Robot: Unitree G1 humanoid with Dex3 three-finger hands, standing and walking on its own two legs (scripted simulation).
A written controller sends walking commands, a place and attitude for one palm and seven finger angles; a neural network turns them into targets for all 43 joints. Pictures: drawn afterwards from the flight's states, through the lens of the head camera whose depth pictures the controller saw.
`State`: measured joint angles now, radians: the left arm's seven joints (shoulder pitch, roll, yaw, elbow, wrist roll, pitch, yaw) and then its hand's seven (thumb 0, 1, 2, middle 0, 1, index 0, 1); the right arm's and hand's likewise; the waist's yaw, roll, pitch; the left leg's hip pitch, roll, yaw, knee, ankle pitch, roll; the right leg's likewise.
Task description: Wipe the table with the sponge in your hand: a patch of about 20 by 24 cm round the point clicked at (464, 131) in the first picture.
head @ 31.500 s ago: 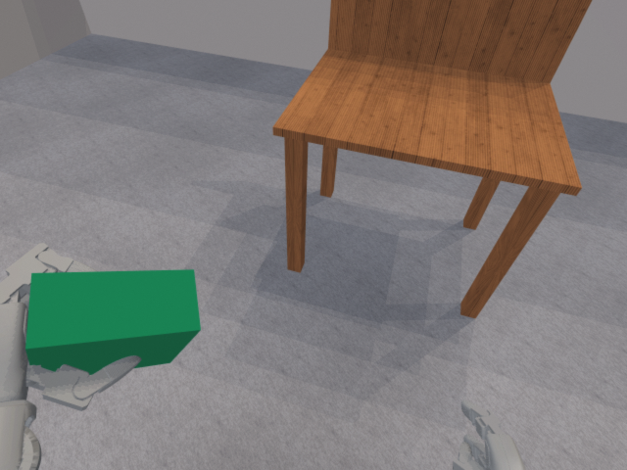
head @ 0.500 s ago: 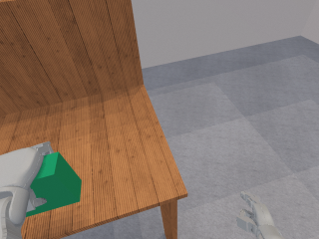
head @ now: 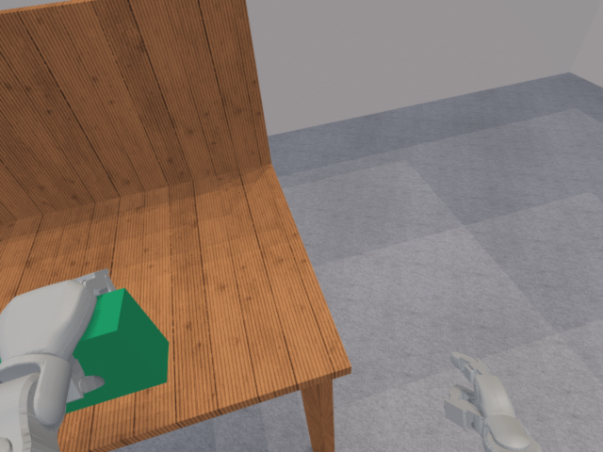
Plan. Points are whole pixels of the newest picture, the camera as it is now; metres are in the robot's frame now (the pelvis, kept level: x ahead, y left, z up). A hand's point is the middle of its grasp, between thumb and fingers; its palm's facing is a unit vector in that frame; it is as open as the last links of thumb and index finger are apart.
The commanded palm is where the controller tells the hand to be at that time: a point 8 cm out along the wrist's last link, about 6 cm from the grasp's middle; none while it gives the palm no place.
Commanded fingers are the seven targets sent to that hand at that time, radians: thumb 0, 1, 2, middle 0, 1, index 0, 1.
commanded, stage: bring the sponge back beside the body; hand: left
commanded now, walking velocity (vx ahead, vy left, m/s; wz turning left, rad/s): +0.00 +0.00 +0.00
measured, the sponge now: (102, 361) +0.19 +0.30 +0.05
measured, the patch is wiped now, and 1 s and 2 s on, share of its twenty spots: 1.00 1.00 1.00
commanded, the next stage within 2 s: step back with the hand held close in 0.66 s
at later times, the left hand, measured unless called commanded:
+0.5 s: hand (97, 341) +0.19 +0.27 +0.11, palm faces +0.05 -0.11 -0.99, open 10.3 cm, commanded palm +0.15 +0.27 +0.18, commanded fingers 0.00 0.10 1.30 -1.20 -1.60 -1.20 -1.60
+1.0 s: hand (128, 326) +0.19 +0.22 +0.14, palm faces +0.28 -0.85 -0.45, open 10.3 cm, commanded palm +0.14 +0.27 +0.17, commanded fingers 0.00 0.10 1.30 -1.20 -1.60 -1.20 -1.60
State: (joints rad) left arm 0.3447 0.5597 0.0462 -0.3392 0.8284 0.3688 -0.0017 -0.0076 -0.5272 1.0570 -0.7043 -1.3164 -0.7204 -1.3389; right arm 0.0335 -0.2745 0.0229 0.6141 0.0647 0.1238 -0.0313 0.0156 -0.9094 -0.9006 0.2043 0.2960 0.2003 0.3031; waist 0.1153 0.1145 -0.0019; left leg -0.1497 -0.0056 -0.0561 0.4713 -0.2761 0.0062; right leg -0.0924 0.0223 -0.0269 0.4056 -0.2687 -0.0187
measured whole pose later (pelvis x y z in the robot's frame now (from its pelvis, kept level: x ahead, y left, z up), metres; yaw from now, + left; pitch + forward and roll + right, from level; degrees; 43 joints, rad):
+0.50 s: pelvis -0.01 -0.01 +0.00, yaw -1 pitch -3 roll -1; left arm 0.34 0.53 -0.01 -0.38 0.84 0.44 0.00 -0.01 -0.53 1.06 -0.71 -1.32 -0.72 -1.34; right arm 0.02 -0.27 0.03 0.61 0.07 0.13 -0.02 0.02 -0.91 -0.90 0.20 0.30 0.20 0.30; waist 0.12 0.12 -0.01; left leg -0.14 0.00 -0.05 0.47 -0.27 0.00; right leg -0.10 0.03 -0.02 0.43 -0.27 -0.03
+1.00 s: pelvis -0.02 -0.01 -0.01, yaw +1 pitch +1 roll -1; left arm 0.49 0.40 0.28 -0.55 -0.04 0.01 0.09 -0.01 -0.53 1.06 -0.71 -1.31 -0.72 -1.33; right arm 0.16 -0.24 0.03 0.49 0.05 0.08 -0.06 0.01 -0.91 -0.90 0.21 0.30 0.20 0.30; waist 0.02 0.03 0.01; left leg -0.30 0.00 -0.08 0.58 -0.29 -0.01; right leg -0.24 0.03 -0.05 0.51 -0.29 -0.03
